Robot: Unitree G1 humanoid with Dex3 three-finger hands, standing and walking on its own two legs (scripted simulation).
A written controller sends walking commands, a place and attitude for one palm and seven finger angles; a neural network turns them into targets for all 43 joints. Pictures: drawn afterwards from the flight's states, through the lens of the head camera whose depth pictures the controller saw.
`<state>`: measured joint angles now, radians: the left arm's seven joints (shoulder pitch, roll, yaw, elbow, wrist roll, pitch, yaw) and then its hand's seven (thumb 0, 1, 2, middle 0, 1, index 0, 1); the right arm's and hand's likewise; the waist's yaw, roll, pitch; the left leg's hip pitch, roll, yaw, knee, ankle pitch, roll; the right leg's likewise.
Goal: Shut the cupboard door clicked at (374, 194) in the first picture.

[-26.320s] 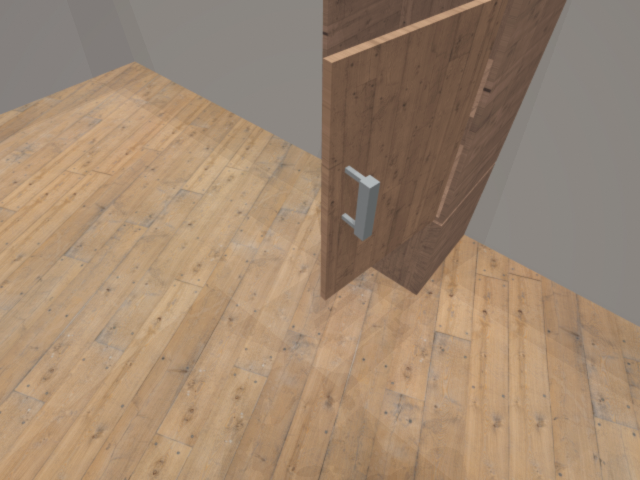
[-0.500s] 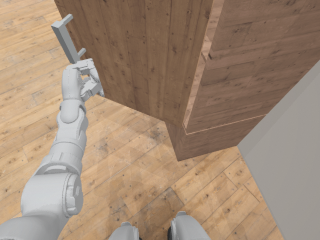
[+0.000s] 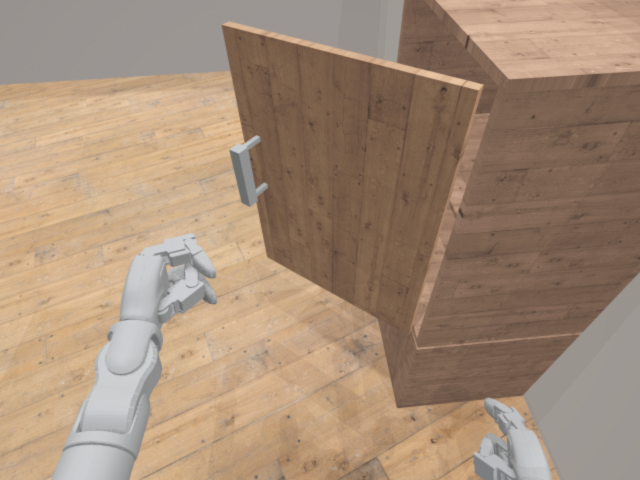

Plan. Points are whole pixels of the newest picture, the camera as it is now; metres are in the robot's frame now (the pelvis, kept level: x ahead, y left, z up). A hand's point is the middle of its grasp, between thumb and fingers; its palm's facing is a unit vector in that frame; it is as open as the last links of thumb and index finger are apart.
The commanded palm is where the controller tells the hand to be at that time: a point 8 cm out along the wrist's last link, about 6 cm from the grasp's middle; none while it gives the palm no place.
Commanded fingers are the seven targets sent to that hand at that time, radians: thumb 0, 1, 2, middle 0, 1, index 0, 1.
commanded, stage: draw the hand back to the body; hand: left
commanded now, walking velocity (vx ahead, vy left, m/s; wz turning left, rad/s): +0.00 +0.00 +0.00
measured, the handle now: (252, 171) +0.68 +0.18 -0.01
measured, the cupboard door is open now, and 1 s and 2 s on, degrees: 50 50 50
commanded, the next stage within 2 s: step back with the hand held close in 0.90 s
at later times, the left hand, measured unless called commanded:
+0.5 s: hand (46, 341) +0.21 +0.27 +0.16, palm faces +0.43 -0.81 -0.40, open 5.9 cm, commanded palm +0.15 +0.31 +0.19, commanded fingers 0.00 0.90 0.90 -0.20 -0.30 -0.20 -0.30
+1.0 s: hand (30, 352) +0.19 +0.27 +0.17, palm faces +0.45 -0.80 -0.40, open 7.4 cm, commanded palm +0.14 +0.30 +0.19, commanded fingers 0.00 0.90 0.90 -0.20 -0.30 -0.20 -0.30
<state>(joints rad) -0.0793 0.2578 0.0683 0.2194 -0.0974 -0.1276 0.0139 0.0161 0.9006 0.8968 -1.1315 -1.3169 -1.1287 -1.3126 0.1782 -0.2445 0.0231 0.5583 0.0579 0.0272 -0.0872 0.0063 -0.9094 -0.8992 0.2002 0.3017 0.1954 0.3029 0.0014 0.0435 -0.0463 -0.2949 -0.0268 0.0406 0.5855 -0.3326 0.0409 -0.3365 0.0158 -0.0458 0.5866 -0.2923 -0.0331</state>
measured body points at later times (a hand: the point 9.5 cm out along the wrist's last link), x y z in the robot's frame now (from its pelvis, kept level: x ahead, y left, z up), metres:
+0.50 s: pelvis +0.01 +0.00 +0.01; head -0.01 -0.03 +0.46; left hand +0.18 +0.31 +0.18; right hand +0.20 -0.21 -0.08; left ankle -0.02 +0.09 -0.73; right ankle +0.01 -0.10 -0.73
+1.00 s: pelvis +0.00 +0.00 +0.01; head -0.02 -0.03 +0.46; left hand +0.16 +0.30 +0.19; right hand +0.19 -0.22 -0.07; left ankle -0.02 +0.09 -0.73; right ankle +0.01 -0.10 -0.73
